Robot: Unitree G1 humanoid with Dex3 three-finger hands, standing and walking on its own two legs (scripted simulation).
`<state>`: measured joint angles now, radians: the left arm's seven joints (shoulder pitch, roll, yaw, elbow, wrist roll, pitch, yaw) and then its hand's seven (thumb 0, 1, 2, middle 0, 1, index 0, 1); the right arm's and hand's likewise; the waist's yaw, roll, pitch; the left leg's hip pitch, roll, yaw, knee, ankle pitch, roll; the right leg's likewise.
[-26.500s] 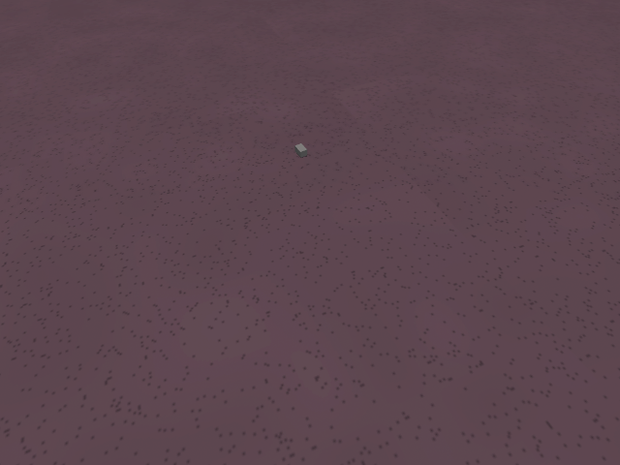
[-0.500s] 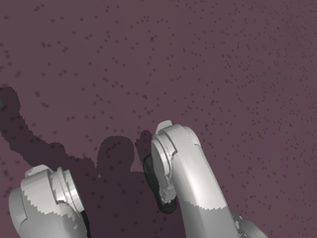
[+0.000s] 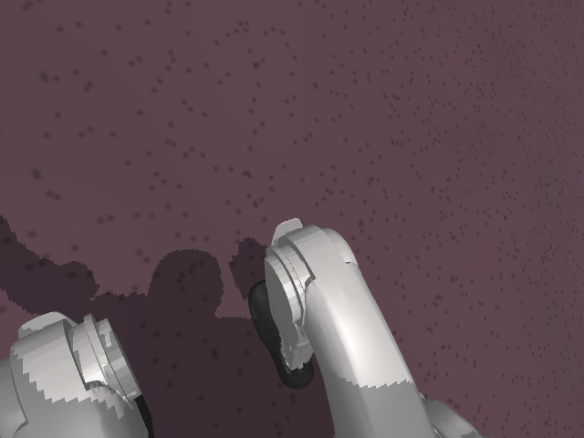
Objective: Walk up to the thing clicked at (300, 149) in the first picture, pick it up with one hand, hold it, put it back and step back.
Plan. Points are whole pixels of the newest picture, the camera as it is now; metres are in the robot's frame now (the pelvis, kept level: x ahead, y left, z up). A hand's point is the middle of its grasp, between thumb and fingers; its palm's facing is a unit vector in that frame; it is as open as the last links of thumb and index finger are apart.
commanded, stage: rest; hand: left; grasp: from above
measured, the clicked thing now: out of the picture +0.48 +0.30 -0.27
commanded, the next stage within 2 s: open in 0.52 s
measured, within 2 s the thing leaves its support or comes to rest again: neither
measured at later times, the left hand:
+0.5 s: hand out of the picture +0.47 +0.30 -0.25, palm faces -0.44 -0.15 -0.89, open 6.9 cm
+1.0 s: hand out of the picture +0.47 +0.29 -0.25, palm faces -0.43 -0.15 -0.89, open 9.1 cm
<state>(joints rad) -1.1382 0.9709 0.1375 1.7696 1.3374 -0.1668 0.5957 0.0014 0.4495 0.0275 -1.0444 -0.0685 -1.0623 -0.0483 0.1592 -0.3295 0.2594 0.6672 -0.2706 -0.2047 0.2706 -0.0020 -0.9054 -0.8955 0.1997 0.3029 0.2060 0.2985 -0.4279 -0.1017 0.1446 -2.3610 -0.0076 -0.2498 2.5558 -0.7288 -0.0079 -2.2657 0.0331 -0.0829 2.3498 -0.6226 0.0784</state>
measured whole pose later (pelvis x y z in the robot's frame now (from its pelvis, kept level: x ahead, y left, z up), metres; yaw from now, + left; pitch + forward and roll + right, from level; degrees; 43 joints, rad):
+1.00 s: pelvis -0.01 +0.00 +0.01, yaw -1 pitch +28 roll -16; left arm -1.16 1.05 0.09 1.80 1.29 -0.17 0.63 0.00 0.22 0.37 -0.76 -0.32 -0.75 -0.32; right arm 0.13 -0.36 0.34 0.62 -0.27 -0.24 0.27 0.00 -0.90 -0.90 0.20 0.30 0.21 0.30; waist -0.46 -0.14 0.21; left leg -2.33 0.00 -0.28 2.54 -0.72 -0.01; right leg -2.23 0.04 -0.11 2.31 -0.60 0.09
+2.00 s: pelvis -0.01 +0.00 +0.01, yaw -2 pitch +29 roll -16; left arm -1.11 1.04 0.15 1.62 1.30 -0.16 0.56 0.00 -0.20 0.75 -0.37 -0.71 -0.36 -0.71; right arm 0.18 -0.35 0.32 0.62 -0.26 -0.21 0.27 0.00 -0.91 -0.90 0.20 0.30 0.21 0.30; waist -0.44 -0.12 0.19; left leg -2.34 0.00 -0.28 2.52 -0.72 -0.01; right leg -2.24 0.03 -0.12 2.29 -0.60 0.07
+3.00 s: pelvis +0.00 -0.01 +0.04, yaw +6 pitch +36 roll -9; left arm -0.95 0.74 0.12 1.20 1.10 -0.07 0.26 0.00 0.19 0.83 -0.30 -0.52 -0.28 -0.53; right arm 0.27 -0.28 0.08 0.66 -0.11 -0.02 0.15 0.00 -0.90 -0.89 0.20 0.30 0.21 0.30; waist -0.28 0.03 -0.04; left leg -2.31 -0.01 -0.16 2.37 -0.69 -0.03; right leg -2.26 -0.02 -0.03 2.25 -0.63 0.07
